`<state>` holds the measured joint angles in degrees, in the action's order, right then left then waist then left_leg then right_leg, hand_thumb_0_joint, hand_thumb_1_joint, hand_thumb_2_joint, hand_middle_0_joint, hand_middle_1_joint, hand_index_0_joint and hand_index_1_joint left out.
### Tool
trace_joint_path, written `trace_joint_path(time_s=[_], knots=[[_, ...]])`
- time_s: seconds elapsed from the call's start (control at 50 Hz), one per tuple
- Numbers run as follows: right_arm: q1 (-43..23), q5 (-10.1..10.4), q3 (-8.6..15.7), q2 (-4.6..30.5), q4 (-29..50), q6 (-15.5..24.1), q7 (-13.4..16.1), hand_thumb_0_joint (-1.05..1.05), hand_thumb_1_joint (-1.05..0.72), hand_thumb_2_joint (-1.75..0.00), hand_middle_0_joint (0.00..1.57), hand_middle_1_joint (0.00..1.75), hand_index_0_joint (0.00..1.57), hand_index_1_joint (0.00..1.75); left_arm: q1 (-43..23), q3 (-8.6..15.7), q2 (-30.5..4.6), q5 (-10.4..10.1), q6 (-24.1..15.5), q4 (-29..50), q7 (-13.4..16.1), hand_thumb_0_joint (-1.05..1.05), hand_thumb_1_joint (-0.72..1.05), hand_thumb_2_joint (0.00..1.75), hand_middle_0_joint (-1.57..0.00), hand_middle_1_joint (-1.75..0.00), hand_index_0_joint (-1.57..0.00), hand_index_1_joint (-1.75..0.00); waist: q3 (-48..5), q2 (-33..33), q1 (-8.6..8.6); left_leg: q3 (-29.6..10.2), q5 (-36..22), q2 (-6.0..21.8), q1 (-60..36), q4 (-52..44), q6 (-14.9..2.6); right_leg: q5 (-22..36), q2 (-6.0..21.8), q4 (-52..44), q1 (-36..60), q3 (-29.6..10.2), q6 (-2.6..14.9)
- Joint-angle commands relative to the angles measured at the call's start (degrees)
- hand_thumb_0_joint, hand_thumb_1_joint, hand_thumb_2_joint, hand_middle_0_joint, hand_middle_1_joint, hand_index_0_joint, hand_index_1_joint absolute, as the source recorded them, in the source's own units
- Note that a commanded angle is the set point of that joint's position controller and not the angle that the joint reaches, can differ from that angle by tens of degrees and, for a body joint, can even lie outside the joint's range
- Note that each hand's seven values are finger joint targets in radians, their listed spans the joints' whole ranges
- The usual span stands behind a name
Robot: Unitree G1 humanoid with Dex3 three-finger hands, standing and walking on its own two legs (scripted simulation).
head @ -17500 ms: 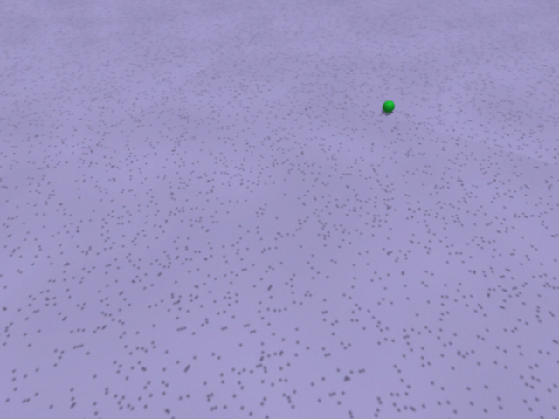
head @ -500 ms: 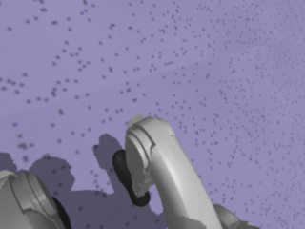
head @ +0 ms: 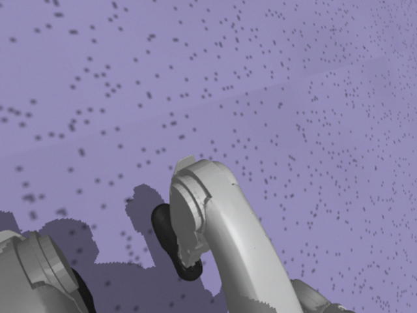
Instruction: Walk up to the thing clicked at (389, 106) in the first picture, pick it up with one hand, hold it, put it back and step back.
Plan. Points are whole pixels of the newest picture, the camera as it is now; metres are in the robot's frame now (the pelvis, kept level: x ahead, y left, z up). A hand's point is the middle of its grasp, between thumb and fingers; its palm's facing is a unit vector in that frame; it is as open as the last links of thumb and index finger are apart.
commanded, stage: close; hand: left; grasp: from above
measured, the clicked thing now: out of the picture +0.49 +0.28 -0.27
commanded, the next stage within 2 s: settle in 0.84 s
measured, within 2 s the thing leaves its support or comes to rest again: leaves its support in 1.16 s
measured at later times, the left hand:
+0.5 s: hand out of the picture +0.47 +0.28 -0.25, palm faces -0.43 -0.15 -0.89, open 9.4 cm
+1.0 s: hand out of the picture +0.47 +0.28 -0.25, palm faces -0.43 -0.14 -0.89, open 8.9 cm
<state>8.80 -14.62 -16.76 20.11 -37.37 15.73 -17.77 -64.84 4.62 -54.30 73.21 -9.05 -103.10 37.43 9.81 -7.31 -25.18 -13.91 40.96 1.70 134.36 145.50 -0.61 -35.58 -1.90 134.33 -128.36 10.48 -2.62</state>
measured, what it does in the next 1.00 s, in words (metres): stands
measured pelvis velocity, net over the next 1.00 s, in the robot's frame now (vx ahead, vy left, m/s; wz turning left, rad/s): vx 0.00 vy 0.00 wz -0.01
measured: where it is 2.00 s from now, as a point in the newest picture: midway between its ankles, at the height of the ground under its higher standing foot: (138, 287)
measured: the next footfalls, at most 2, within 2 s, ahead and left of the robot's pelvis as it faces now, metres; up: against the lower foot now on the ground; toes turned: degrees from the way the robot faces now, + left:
none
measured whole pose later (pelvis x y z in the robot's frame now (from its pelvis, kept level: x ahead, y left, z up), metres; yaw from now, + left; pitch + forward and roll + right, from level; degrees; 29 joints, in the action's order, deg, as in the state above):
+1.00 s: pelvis +0.00 +0.00 +0.01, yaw +0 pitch +28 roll -15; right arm 8.2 -14.8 -18.3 20.2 -36.6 16.0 -17.1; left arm -65.4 1.7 -55.6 72.1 -9.8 -102.2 36.9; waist 10.8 -8.1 -24.9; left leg -14.7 41.6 1.6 133.4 145.1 -0.4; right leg -36.0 -2.1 133.4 -127.2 11.1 -2.7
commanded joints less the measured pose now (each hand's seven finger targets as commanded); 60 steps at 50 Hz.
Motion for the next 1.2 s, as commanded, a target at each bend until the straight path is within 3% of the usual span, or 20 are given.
trace_joint_path(time_s=[0.0, 0.1, 0.12, 0.2, 0.4, 0.44, 0.52, 0.56, 0.62, 0.74, 0.82, 0.9, 0.94, 1.0, 1.02, 1.06, 1.08, 1.12, 1.16, 1.18], knots=[[11.05, -0.36, 5.9, 19.44, -1.12, 0.43, 0.66, 0.0, -0.9, -0.9, 0.2, 0.3, 0.2, 0.3, -15.19, -0.48, -9.16, -0.64, 0.22, 5.46, 1.96, 0.0, -0.16, 0.86, -0.25, -1.09, -0.3, -1.03, -34.88, 29.99, -3.69, 5.5, -9.2, 0.87, -26.21, -16.08, 0.31, 11.67, -3.12, -11.85, 22.1, 4.67, 3.58], [11.57, -0.18, 5.29, 19.19, -1.43, 0.65, 0.54, 0.0, -0.9, -0.9, 0.2, 0.3, 0.2, 0.3, -17.48, -0.93, -9.2, -1.34, 0.16, 8.43, 1.95, 0.0, -0.04, 0.88, -0.34, -1.09, -0.39, -1.03, -37.63, 31.53, -3.66, 4.73, -12.53, 1.15, -28.68, -15.65, 0.65, 14.7, -2.99, -11.03, 23.31, 5.24, 3.54], [10.81, -0.32, 4.82, 18.62, -1.21, 0.97, 0.2, 0.0, -0.9, -0.9, 0.2, 0.3, 0.2, 0.3, -16.18, -2.07, -7.24, -1.53, 0.29, 6.98, 1.67, 0.0, -0.01, 0.86, -0.35, -1.09, -0.41, -1.02, -35.66, 30.88, -4.02, 4.79, -11.82, 1.01, -27.87, -15.05, 0.57, 14.29, -2.58, -10.57, 22.26, 5.42, 3.4], [10.86, -0.22, 4.68, 19.18, -1.38, 1.25, 0.02, 0.0, -0.9, -0.9, 0.2, 0.3, 0.2, 0.3, -16.67, -2.27, -7.92, -1.81, 0.46, 7.57, 1.72, 0.0, 0.07, 0.84, -0.4, -1.09, -0.47, -1.01, -35.26, 31.27, -3.95, 4.64, -12.79, 1.04, -28.16, -15.25, 0.66, 15.02, -2.71, -10.75, 22.22, 5.62, 3.36], [11.19, 0.18, 5.76, 20.01, -1.03, 0.82, -0.8, 0.0, -0.9, -0.9, 0.2, 0.3, 0.2, 0.3, -13.62, 1.5, -11.46, -0.88, 2.07, 8.0, 2.38, 0.0, 0.2, 0.79, -0.49, -1.06, -0.57, -0.98, -38.26, 33.48, -2.19, 4.92, -16.09, 1.14, -29.75, -16.14, 0.94, 17.23, -3.1, -10.23, 24.19, 5.08, 3.86], [11.05, -0.05, 5.61, 19.88, -0.72, 1.36, -1.1, 0.0, -0.9, -0.9, 0.2, 0.3, 0.2, 0.3, -13.32, 0.2, -9.1, -1.92, 2.15, 6.24, 1.63, 0.0, 0.24, 0.79, -0.52, -1.05, -0.6, -0.97, -34.47, 31.39, -3.51, 5.37, -13.54, 0.91, -26.86, -15.48, 0.45, 15.15, -3.01, -10.93, 22.65, 5.15, 3.59], [11.92, 0.66, 5.57, 19.22, -1.27, 1.09, -0.42, 0.0, -0.9, -0.9, 0.2, 0.3, 0.2, 0.3, -15.02, 1.81, -10.87, -3.3, 1.17, 9.15, 0.62, 0.0, 0.33, 0.8, -0.58, -1.06, -0.67, -0.97, -36.48, 30.04, -2.44, 4.93, -11.84, 0.97, -26.36, -15.7, 0.23, 13.2, -2.65, -11.35, 22.59, 5.05, 3.68], [11.86, 0.41, 5.56, 18.97, -1.01, 0.95, -0.38, 0.0, -0.9, -0.9, 0.2, 0.3, 0.2, 0.3, -14.44, -0.59, -7.89, -3.59, 0.47, 7.31, -0.38, 0.0, 0.39, 0.8, -0.63, -1.05, -0.71, -0.97, -34.86, 27.85, -4.23, 5.12, -10.56, 0.93, -25.07, -14.79, -0.2, 12.71, -2.83, -11.69, 23.45, 4.83, 3.37], [12.38, 0.68, 5.18, 19.48, -1.24, 0.64, 0.44, 0.0, -0.9, -0.9, 0.2, 0.3, 0.2, 0.3, -15.29, -0.14, -10.88, -3.45, -0.68, 8.2, -0.5, 0.0, 0.46, 0.8, -0.68, -1.06, -0.77, -0.96, -36.4, 27.65, -3.58, 5.27, -10.71, 0.78, -25.04, -15.12, -0.3, 12.35, -2.89, -12.53, 24.63, 4.72, 3.3], [10.92, 0.42, 4.27, 19.15, -0.88, -0.13, 1.43, 0.0, -0.9, -0.9, 0.2, 0.3, 0.2, 0.3, -14.72, -1.57, -11.26, -2.38, -1.88, 7.32, -0.03, 0.0, 0.51, 0.79, -0.74, -1.0, -0.81, -0.92, -34.9, 28.85, -2.99, 4.83, -9.72, 1.04, -26.0, -15.91, 0.26, 11.73, -3.15, -12.17, 23.76, 4.99, 3.57], [10.08, 0.08, 3.92, 19.18, -0.66, 0.23, 1.37, 0.0, -0.9, -0.9, 0.2, 0.3, 0.2, 0.3, -15.47, -3.67, -8.76, -1.42, -1.97, 7.22, 0.66, 0.0, 0.61, 0.81, -0.82, -0.99, -0.89, -0.92, -33.42, 30.06, -3.96, 4.07, -10.51, 1.19, -27.34, -15.93, 0.64, 12.79, -2.87, -11.15, 21.59, 5.76, 3.49], [10.76, 0.2, 4.14, 19.66, -0.86, 0.31, 1.49, 0.0, -0.9, -0.9, 0.2, 0.3, 0.2, 0.3, -17.36, -1.45, -11.61, -1.53, -1.43, 9.1, 2.15, 0.0, 0.66, 0.82, -0.86, -0.96, -0.93, -0.89, -35.33, 31.79, -2.98, 3.74, -12.42, 1.38, -29.07, -17.14, 1.05, 14.01, -2.96, -11.28, 22.01, 5.74, 3.69], [10.41, -0.28, 3.8, 19.07, -0.67, 0.55, 0.95, 0.0, -0.91, -0.9, 0.2, 0.3, 0.2, 0.3, -15.24, -3.08, -8.09, -1.45, -0.79, 6.35, 1.99, 0.0, 0.61, 0.81, -0.87, -0.99, -0.95, -0.91, -33.31, 31.2, -4.16, 3.85, -12.39, 1.4, -28.55, -16.41, 1.03, 14.41, -3.06, -11.04, 21.3, 6.09, 3.43], [10.43, -0.26, 3.78, 19.56, -0.45, 1.1, 0.62, 0.0, -0.91, -0.9, 0.2, 0.3, 0.2, 0.3, -16.61, -2.9, -9.53, -2.29, 0.33, 8.19, 1.79, 0.0, 0.61, 0.79, -0.85, -0.99, -0.94, -0.9, -34.18, 31.35, -4.35, 4.18, -12.57, 1.35, -28.87, -15.99, 0.87, 15.21, -2.94, -11.33, 22.66, 5.64, 3.23], [11.28, 0.22, 4.56, 20.16, -0.97, 0.83, 0.94, 0.0, -0.91, -0.9, 0.2, 0.3, 0.2, 0.3, -17.98, -0.75, -12.5, -2.38, 0.69, 9.54, 2.24, 0.0, 0.59, 0.82, -0.86, -0.98, -0.94, -0.91, -36.2, 32.52, -3.44, 4.42, -12.48, 1.35, -29.24, -16.65, 0.83, 14.95, -3.15, -12.01, 23.35, 5.27, 3.42], [11.99, 0.26, 5.27, 19.97, -1.44, 0.72, 0.65, 0.0, -0.91, -0.9, 0.2, 0.3, 0.2, 0.3, -18.91, 0.64, -12.85, -2.48, 1.48, 10.97, 1.8, 0.0, 0.62, 0.8, -0.88, -0.97, -0.96, -0.89, -38.3, 34.89, -2.77, 4.44, -13.29, 1.43, -30.62, -16.99, 1.11, 15.21, -2.76, -11.34, 23.0, 5.07, 3.74], [10.89, 0.39, 5.46, 19.64, -1.33, 0.77, 0.56, 0.0, -0.91, -0.9, 0.2, 0.3, 0.2, 0.3, -17.75, -1.05, -10.0, -2.69, 1.95, 9.43, 1.33, 0.0, 0.62, 0.83, -0.9, -0.96, -0.97, -0.9, -36.81, 34.37, -3.0, 4.46, -12.12, 1.44, -29.92, -17.04, 1.2, 14.32, -2.72, -11.01, 22.07, 4.98, 3.86], [12.2, 0.62, 6.1, 19.66, -1.52, 0.4, 0.51, 0.0, -0.91, -0.9, 0.2, 0.3, 0.2, 0.3, -18.05, 0.85, -11.88, -2.25, 2.18, 13.29, 0.88, 0.0, 0.62, 0.8, -0.89, -0.97, -0.97, -0.89, -39.95, 37.0, -1.99, 4.58, -13.68, 1.27, -31.64, -17.68, 1.4, 15.06, -2.56, -10.93, 22.42, 5.16, 4.1], [11.1, 0.92, 6.63, 18.79, -1.05, 0.17, 0.32, 0.0, -0.91, -0.9, 0.2, 0.3, 0.2, 0.3, -16.45, -1.04, -8.63, -2.83, 2.8, 12.84, -0.48, 0.0, 0.62, 0.79, -0.89, -0.96, -0.97, -0.89, -40.69, 37.75, -1.51, 5.04, -13.24, 1.17, -32.14, -17.91, 1.4, 14.49, -2.72, -10.79, 21.76, 4.93, 4.44], [11.06, 1.14, 7.04, 18.79, -1.25, -0.1, 0.36, 0.0, -0.91, -0.9, 0.2, 0.3, 0.2, 0.3, -15.83, -0.36, -9.7, -3.02, 3.09, 13.09, -0.81, 0.0, 0.62, 0.79, -0.89, -0.96, -0.97, -0.89, -40.5, 36.35, -1.05, 5.34, -12.35, 1.06, -30.54, -17.77, 1.06, 14.0, -2.78, -11.26, 21.88, 4.74, 4.29]])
